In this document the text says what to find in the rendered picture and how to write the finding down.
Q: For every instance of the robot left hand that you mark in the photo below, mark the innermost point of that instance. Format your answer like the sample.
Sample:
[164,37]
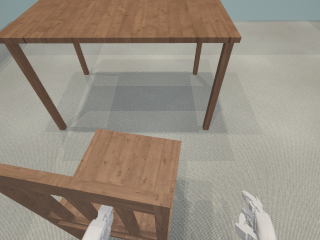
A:
[100,228]

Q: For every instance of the robot right hand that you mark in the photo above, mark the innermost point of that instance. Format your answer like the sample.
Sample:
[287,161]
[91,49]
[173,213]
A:
[259,226]

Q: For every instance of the table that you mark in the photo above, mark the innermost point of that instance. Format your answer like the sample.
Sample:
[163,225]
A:
[121,21]

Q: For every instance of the chair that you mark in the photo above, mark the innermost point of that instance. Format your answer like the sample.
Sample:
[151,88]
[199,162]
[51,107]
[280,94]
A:
[134,174]

